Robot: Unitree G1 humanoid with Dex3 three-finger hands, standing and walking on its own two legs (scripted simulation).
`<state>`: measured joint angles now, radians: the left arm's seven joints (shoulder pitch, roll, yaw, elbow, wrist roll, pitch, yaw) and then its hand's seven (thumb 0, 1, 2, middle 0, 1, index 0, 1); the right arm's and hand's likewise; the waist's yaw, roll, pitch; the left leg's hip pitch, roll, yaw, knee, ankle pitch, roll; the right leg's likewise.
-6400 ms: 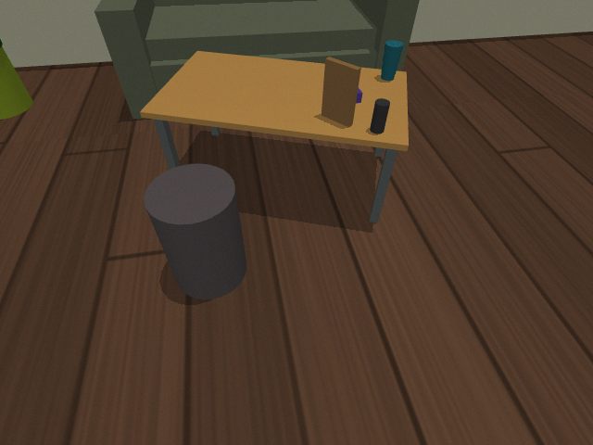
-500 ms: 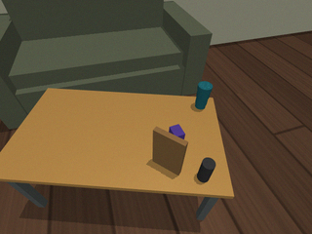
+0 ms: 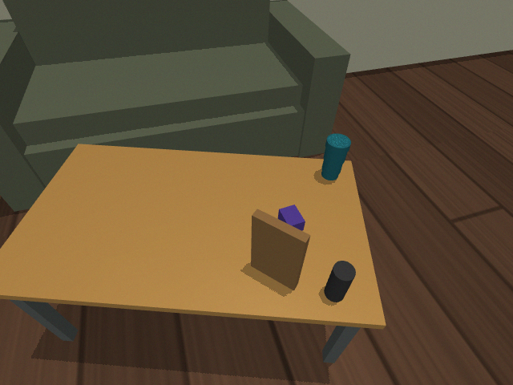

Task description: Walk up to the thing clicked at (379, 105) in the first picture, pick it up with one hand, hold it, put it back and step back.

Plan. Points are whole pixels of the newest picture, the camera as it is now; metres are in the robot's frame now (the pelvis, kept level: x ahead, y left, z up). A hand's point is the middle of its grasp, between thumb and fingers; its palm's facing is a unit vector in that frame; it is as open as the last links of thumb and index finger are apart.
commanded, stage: stand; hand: right
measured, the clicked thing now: (339, 282) +0.42 -0.21 -0.25
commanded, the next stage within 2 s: go down in 0.56 s
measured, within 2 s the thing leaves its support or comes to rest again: neither
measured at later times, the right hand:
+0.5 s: hand out of the picture +0.08 -0.25 -0.16, palm faces -0.02 +0.94 -0.34, open 7.4 cm
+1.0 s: hand out of the picture +0.15 -0.25 -0.15, palm faces +0.05 +0.95 -0.31, open 13.2 cm
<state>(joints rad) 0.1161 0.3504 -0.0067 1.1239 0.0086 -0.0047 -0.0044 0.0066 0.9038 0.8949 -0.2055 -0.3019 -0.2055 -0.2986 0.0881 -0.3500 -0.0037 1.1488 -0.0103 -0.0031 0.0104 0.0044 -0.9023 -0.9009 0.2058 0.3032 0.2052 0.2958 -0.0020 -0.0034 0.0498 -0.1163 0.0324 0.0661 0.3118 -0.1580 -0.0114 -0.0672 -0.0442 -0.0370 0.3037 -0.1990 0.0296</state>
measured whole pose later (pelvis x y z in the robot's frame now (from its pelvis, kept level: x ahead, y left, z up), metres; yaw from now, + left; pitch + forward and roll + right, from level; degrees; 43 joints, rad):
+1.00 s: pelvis -0.01 +0.00 -0.02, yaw +0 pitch +5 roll +0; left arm 0.12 0.29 0.11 0.79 -0.03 -0.08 0.02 0.01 0.22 0.28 -0.06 -0.08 -0.07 -0.07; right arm 0.03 -0.34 -0.11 0.82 -0.01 0.21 0.05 0.00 -0.22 -0.30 0.07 0.08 0.07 0.07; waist 0.01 -0.01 -0.01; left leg -0.38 0.04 0.07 0.53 -0.23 -0.01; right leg -0.35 -0.05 -0.02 0.55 -0.29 0.03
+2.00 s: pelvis +0.00 -0.01 -0.05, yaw -1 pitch +9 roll +2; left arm 0.35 0.26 0.07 0.41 -0.02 -0.12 0.11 -0.01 -0.52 0.04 -0.07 -0.06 -0.07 -0.06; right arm 0.32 -0.38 -0.20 0.24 0.03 0.44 0.11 -0.01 0.55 -0.05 0.03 0.06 0.04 0.05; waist 0.01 -0.02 -0.11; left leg -0.57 0.05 0.09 0.82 -0.40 -0.02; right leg -0.56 -0.05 0.01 0.87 -0.46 0.02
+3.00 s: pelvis -0.01 -0.01 -0.04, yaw -1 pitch +9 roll +2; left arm 0.26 0.26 -0.02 0.58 0.00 -0.18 0.15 -0.01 -0.53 0.05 -0.06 -0.06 -0.06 -0.05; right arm -0.34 -0.70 -0.52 0.94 0.11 0.00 0.46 -0.01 0.59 -0.05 0.03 0.06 0.04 0.05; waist 0.05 0.01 -0.07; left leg -0.54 0.03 0.08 0.71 -0.31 -0.01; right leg -0.54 -0.06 0.00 0.78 -0.39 0.02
